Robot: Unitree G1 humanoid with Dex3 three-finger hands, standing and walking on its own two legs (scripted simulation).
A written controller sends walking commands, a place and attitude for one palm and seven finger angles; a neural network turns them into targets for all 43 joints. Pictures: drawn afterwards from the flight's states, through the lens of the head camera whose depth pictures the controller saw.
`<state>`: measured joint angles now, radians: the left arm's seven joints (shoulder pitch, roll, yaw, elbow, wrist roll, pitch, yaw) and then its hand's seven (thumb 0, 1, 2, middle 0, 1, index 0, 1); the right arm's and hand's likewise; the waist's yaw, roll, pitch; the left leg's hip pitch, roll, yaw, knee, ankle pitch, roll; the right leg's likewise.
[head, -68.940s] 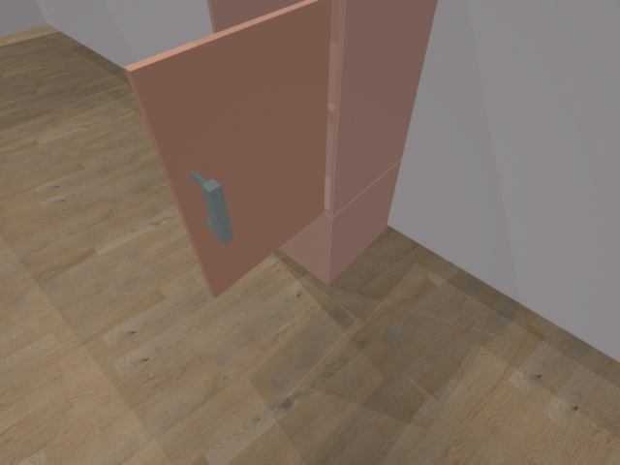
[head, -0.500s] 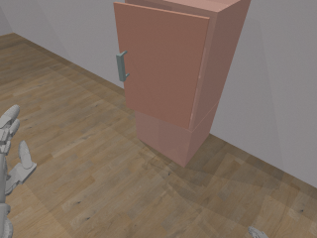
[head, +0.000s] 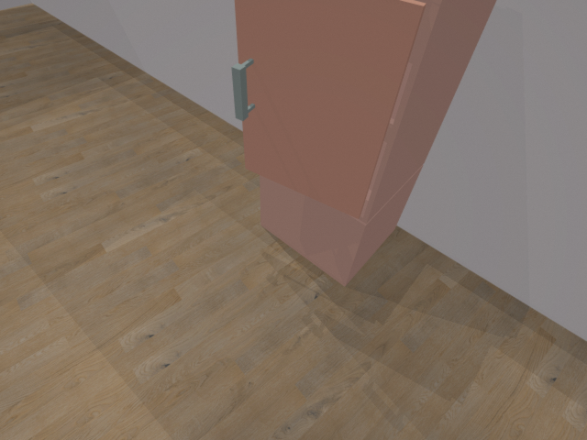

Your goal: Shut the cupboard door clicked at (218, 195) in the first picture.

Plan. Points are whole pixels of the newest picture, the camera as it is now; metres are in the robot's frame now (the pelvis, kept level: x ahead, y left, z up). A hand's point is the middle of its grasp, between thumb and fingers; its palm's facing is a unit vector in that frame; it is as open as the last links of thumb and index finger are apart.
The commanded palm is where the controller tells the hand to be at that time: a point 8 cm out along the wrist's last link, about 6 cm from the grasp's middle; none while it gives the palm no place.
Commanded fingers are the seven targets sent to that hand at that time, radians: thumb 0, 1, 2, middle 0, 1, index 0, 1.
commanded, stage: let the arm hang, fingers relaxed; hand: left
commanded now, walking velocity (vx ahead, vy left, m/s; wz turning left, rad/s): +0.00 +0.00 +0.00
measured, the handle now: (245, 89) +0.91 +0.20 -0.03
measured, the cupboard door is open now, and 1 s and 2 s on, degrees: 11 11 11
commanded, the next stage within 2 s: look to check the result in 0.58 s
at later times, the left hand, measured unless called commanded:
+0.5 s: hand out of the picture -0.04 +0.16 -0.17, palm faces +0.01 -0.99 -0.14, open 7.4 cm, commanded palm none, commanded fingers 0.00 0.90 0.90 -0.20 -0.30 -0.20 -0.30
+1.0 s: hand out of the picture -0.03 +0.17 -0.17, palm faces -0.01 -0.99 -0.16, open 7.4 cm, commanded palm none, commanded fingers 0.00 0.90 0.90 -0.20 -0.30 -0.20 -0.30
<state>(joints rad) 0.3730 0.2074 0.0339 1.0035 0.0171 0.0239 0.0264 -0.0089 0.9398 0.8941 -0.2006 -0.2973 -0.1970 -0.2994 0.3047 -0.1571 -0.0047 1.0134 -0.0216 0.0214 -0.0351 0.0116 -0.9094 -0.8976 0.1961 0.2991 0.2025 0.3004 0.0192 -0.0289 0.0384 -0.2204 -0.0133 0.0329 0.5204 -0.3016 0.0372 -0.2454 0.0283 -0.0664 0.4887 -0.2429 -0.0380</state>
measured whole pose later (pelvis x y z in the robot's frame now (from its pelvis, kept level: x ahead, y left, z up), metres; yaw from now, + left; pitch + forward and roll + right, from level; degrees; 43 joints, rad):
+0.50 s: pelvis -0.01 +0.01 +0.01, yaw -2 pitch -2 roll +0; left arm 0.34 0.12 0.00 1.15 0.01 0.00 0.03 0.00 0.91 0.89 -0.20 -0.30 -0.20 -0.30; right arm 0.36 -0.11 0.01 1.15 -0.02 0.00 -0.04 0.01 -0.91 -0.90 0.20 0.30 0.20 0.30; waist 0.00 -0.01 0.01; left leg -0.12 -0.03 0.08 0.38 -0.22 0.05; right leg -0.18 0.01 -0.02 0.39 -0.17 -0.02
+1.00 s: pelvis -0.01 +0.01 +0.01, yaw -3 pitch -2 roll +0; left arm 0.33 0.12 0.00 1.16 0.02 -0.01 0.03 0.00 0.90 0.89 -0.20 -0.30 -0.19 -0.30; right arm 0.32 -0.12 0.00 1.13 -0.01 0.00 -0.04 0.01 -0.91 -0.90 0.20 0.30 0.20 0.30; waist 0.00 -0.01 0.02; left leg -0.13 -0.03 0.09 0.38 -0.22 0.06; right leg -0.19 0.01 -0.01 0.40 -0.18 -0.02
